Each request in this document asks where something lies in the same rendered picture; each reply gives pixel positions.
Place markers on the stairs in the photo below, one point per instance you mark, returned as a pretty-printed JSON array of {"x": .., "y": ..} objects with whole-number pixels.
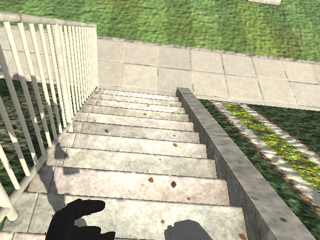
[{"x": 139, "y": 154}]

